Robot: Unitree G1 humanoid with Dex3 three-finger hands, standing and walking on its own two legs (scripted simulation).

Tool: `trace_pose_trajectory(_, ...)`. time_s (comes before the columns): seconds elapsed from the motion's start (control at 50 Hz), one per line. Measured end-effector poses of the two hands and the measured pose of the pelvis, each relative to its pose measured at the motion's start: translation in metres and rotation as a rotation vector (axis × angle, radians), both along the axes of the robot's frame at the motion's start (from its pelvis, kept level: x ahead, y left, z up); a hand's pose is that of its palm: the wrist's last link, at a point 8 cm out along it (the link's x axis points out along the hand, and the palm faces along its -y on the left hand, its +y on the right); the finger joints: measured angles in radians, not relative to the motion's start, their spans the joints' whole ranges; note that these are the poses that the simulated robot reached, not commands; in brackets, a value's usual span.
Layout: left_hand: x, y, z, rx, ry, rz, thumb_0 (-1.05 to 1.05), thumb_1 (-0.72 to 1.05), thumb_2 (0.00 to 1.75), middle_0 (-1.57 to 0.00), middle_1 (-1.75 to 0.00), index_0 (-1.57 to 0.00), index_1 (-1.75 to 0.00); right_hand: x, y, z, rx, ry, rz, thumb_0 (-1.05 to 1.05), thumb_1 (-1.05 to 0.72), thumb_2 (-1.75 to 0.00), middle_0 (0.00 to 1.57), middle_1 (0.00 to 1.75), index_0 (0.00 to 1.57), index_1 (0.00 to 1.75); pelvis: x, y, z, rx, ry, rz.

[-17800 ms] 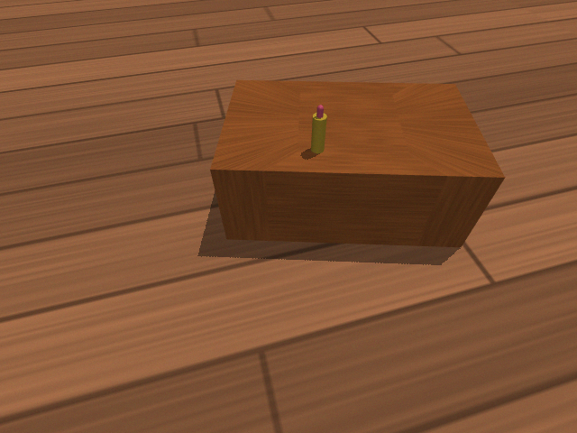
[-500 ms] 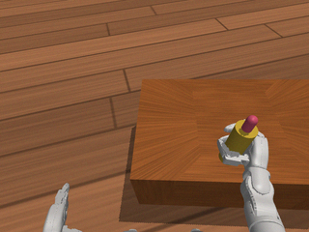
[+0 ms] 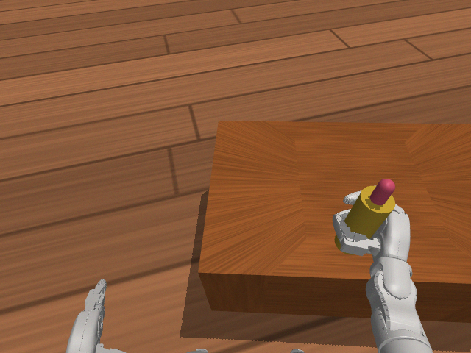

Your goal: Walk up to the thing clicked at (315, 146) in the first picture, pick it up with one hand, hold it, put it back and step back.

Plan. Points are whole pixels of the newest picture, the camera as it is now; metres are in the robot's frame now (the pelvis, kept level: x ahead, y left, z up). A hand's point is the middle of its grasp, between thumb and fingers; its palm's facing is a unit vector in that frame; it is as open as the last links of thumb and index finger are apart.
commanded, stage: crouch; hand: right
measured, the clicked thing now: (365, 216) +0.33 -0.18 +0.06
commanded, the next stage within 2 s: lower in 1.16 s
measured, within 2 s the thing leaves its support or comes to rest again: neither
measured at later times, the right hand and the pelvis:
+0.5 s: hand (350, 215) +0.41 -0.21 -0.06, palm faces +0.29 +0.96 +0.00, open 6.8 cm; pelvis -0.01 -0.01 -0.05, yaw +1 degrees
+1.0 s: hand (345, 214) +0.45 -0.22 -0.13, palm faces +0.30 +0.95 -0.01, open 6.8 cm; pelvis -0.02 -0.01 -0.10, yaw +2 degrees
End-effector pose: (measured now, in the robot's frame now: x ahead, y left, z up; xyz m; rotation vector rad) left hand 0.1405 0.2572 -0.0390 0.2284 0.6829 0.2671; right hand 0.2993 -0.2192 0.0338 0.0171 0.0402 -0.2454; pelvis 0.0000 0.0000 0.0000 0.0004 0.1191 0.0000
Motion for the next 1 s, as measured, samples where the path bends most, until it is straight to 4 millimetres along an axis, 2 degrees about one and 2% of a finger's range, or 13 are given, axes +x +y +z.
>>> trace_pose_trajectory(0.18,0.001,0.008,0.003,0.056,-0.006,-0.002,-0.02,-0.52,0.05,-0.05,-0.06,-0.06,-0.05,0.013,-0.010,-0.032,-0.006,0.041,-0.021,0.00,0.05,-1.17,0.89,1.15,0.92,1.14,-0.006,0.001,-0.010,0.002,0.046,-0.001)
trace_pose_trajectory(0.36,-0.002,0.006,-0.001,0.124,-0.011,-0.037,-0.01,-0.52,0.05,-0.05,-0.06,-0.06,-0.05,0.046,-0.023,-0.075,-0.004,0.048,-0.038,0.00,0.05,-1.18,0.89,1.14,0.93,1.14,-0.012,-0.002,-0.033,0.018,0.138,0.002)
trace_pose_trajectory(0.56,-0.011,-0.005,-0.009,0.170,-0.002,-0.071,-0.01,-0.52,0.06,-0.06,-0.07,-0.06,-0.06,0.081,-0.039,-0.105,-0.006,0.034,-0.040,0.00,0.05,-1.18,0.90,1.14,0.93,1.13,-0.013,-0.011,-0.057,0.040,0.227,0.007)
trace_pose_trajectory(0.82,-0.012,-0.002,-0.003,0.274,-0.029,-0.096,-0.01,-0.51,0.06,-0.06,-0.07,-0.07,-0.06,0.098,-0.045,-0.148,0.002,0.043,-0.046,0.00,0.05,-1.18,0.90,1.14,0.93,1.13,-0.018,-0.015,-0.085,0.062,0.296,0.008)
trace_pose_trajectory(1.0,-0.016,0.001,-0.008,0.301,-0.027,-0.099,-0.01,-0.50,0.06,-0.06,-0.07,-0.07,-0.05,0.113,-0.051,-0.160,-0.014,0.033,-0.058,0.00,0.05,-1.18,0.90,1.14,0.93,1.13,-0.021,-0.012,-0.098,0.076,0.333,0.008)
